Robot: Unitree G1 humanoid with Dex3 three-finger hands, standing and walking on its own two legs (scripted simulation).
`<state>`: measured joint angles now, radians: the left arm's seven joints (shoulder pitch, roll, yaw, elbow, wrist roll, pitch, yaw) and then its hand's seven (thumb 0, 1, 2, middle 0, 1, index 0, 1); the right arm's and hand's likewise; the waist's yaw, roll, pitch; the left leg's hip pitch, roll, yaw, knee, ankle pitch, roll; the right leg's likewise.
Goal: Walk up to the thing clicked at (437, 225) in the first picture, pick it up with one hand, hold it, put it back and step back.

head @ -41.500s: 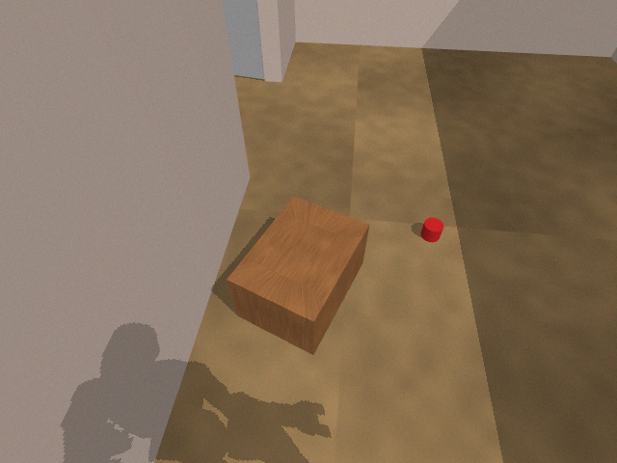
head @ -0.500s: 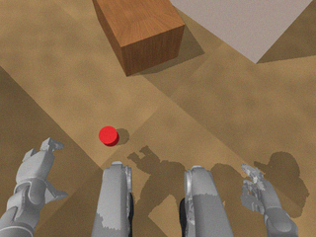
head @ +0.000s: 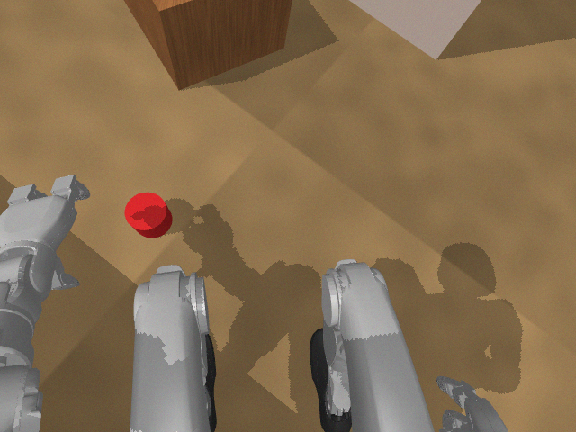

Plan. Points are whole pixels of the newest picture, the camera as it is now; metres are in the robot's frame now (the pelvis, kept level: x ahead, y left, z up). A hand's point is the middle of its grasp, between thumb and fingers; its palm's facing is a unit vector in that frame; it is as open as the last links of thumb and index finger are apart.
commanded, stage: rise first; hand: left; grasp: from above
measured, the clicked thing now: (149, 215) +0.48 +0.26 -0.35
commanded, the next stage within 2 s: approach in 1.02 s
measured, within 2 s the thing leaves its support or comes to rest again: neither
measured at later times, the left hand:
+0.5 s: hand (86, 228) +0.41 +0.32 -0.20, palm faces -0.44 -0.07 -0.89, open 14.2 cm
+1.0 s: hand (100, 223) +0.42 +0.31 -0.23, palm faces -0.44 -0.09 -0.90, open 14.2 cm
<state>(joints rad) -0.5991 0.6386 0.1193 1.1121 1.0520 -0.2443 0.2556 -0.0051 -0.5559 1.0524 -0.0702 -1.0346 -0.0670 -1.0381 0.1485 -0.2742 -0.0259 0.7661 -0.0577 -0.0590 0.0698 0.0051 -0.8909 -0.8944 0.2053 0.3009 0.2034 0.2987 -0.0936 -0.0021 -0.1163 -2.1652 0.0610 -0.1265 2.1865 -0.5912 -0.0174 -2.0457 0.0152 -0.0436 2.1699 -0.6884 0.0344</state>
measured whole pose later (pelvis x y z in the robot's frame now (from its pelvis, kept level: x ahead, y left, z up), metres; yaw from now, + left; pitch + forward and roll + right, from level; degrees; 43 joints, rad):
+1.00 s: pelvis +0.01 +0.00 -0.06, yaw -3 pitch +32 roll -7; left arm -0.77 0.70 0.14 1.33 1.23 -0.24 0.43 0.00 -0.54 1.01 -0.08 -1.01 -0.08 -1.00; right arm 0.09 -0.25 0.01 0.80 -0.15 -0.05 0.12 0.00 -0.91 -0.90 0.20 0.30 0.20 0.30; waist -0.15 -0.04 -0.06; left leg -2.32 0.07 -0.17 2.38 -0.64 -0.03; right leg -2.20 0.05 -0.06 2.35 -0.72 0.05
